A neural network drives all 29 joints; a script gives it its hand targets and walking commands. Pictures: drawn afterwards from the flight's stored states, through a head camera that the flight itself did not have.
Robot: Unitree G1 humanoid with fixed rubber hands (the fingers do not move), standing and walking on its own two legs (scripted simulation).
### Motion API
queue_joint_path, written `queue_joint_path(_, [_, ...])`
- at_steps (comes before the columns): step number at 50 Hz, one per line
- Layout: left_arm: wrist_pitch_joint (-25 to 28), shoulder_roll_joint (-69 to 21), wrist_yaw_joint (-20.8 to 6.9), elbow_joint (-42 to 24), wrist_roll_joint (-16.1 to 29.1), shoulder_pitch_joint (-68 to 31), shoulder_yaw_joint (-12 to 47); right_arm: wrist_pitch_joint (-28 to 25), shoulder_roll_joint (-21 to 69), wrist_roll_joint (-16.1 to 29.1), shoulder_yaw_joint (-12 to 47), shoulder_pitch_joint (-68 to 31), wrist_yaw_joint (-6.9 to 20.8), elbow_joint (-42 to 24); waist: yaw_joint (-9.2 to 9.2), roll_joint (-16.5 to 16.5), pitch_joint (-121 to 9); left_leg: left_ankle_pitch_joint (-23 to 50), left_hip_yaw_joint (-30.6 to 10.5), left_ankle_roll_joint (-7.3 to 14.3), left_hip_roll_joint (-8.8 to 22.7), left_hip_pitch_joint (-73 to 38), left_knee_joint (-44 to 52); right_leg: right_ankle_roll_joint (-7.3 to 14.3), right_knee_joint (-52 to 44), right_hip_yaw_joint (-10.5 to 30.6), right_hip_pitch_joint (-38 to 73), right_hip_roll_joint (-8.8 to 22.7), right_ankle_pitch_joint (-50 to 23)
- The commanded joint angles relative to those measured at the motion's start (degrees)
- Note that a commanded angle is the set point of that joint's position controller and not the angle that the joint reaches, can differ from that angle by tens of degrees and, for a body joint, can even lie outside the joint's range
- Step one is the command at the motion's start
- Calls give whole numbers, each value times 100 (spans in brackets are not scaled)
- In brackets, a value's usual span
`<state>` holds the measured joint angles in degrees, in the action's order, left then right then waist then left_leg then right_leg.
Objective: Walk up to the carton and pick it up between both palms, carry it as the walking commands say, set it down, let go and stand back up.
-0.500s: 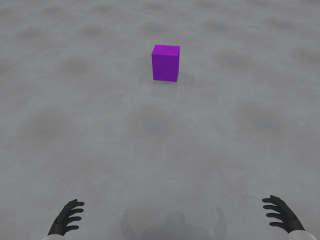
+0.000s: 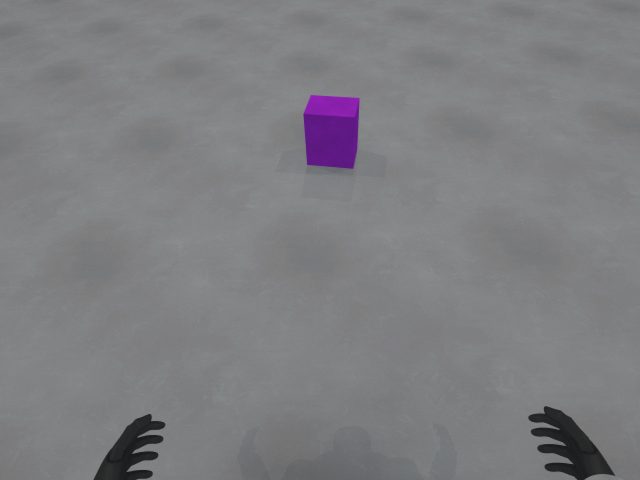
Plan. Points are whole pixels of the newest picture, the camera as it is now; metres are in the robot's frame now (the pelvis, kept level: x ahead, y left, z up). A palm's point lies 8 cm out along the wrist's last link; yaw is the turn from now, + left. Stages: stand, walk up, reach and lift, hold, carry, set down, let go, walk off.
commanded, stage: stand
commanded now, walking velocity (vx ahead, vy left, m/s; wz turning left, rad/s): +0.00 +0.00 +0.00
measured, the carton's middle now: (332, 132) +1.79 -0.02 -0.62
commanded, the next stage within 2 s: walk up in 0.88 s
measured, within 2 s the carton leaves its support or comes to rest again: neither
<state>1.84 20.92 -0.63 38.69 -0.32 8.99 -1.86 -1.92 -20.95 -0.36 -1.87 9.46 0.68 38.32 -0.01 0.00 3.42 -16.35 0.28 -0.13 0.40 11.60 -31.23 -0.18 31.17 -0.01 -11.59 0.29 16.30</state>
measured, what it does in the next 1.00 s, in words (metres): stands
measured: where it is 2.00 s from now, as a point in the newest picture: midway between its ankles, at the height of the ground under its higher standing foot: (353, 445)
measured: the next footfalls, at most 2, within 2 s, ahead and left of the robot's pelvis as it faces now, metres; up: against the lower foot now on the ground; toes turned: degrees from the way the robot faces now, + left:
right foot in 1.34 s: +0.14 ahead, -0.17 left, +0.00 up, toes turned -8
left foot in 1.82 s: +0.43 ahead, +0.10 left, +0.00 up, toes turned +5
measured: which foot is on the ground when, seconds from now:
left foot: down 0.00-1.00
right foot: down 0.00-1.00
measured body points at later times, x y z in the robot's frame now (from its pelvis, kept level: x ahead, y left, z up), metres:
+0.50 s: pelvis +0.00 +0.00 +0.01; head +0.00 +0.00 +0.46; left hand +0.14 +0.30 -0.08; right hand +0.14 -0.30 -0.08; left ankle +0.01 +0.12 -0.73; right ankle +0.01 -0.12 -0.73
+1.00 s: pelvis +0.00 +0.00 +0.01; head +0.00 +0.00 +0.46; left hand +0.11 +0.31 -0.10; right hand +0.11 -0.31 -0.10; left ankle +0.01 +0.12 -0.73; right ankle +0.01 -0.12 -0.73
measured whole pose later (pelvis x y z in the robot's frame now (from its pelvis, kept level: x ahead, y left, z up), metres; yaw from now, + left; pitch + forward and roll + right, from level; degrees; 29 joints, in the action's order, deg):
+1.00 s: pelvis +0.00 +0.00 +0.01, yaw +0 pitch -3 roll +0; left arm 1.6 22.1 0.4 54.4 0.2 7.4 -0.6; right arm -1.6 -22.1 0.2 -0.7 7.7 -0.3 54.2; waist 0.0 0.0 3.1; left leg -10.9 0.1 -0.2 0.3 7.5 -21.6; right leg -0.2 21.5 -0.2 -7.4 0.3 10.9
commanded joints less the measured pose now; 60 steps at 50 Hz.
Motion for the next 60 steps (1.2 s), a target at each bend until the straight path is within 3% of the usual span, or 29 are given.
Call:
queue_joint_path(1, [87,898,28,-353,7,-295,-232,-86,-899,7,-233,-272,-28,-351,-2,-10,-383,743,-527,191,560,-25,611,197,-595,525,51,554,-752])
queue_joint_path(53, [34,1071,134,1384,56,-356,-73,-25,-1065,56,-78,-361,-132,1404,-3,-7,-284,888,-564,129,686,-357,1416,139,-1410,534,417,699,-893])
queue_joint_path(54, [121,1342,-17,909,-85,170,-283,-126,-1248,-121,-367,185,-23,1087,-104,18,-960,-1824,-422,552,550,-530,962,499,-946,480,401,517,1643])
queue_joint_path(55, [98,1327,-86,834,-106,171,-383,-142,-1290,-221,-391,137,34,927,-61,-13,-359,-2704,-862,725,727,-6,950,621,-674,788,-274,619,2510])
queue_joint_path(56, [89,1228,-136,619,-104,24,-404,-165,-1282,-245,-441,122,64,762,-119,-163,213,-2720,-1188,851,954,118,1129,637,-334,822,-897,601,2249])
queue_joint_path(58, [118,971,-211,100,-112,-422,-383,-187,-1542,-254,-639,748,54,650,-459,-876,432,-3107,-2092,1242,1677,-969,2064,339,510,77,-2332,150,1086])
queue_joint_path(59, [113,951,-220,-115,-165,-592,-403,-188,-1684,-259,-726,986,21,608,-605,-976,485,-3249,-2594,1525,2116,-1135,2406,252,1081,274,-2781,290,1112])
queue_joint_path(60, [121,1065,-263,-277,-176,-507,-455,-212,-1726,-271,-751,948,-16,483,-540,-726,396,-3083,-2599,1624,2250,-1133,2486,186,1344,553,-2844,527,1237])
